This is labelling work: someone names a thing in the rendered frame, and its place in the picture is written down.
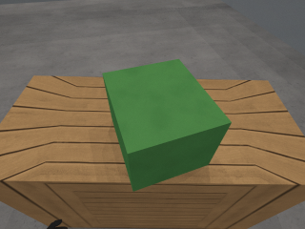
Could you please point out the robot left hand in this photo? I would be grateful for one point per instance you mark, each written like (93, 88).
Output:
(56, 223)

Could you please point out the carton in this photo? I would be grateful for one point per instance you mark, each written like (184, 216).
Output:
(165, 122)

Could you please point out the pedestal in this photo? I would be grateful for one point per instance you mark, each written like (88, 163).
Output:
(60, 158)

